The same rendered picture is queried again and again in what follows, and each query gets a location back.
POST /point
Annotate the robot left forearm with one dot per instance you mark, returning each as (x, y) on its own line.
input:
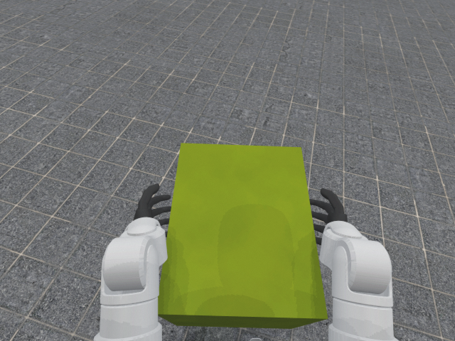
(130, 283)

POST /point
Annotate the robot right forearm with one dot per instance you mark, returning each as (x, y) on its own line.
(361, 285)

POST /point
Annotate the right robot hand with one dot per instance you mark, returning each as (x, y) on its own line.
(335, 211)

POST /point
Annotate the left robot hand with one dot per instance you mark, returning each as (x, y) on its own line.
(147, 201)

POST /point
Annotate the carton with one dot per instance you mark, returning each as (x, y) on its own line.
(241, 244)

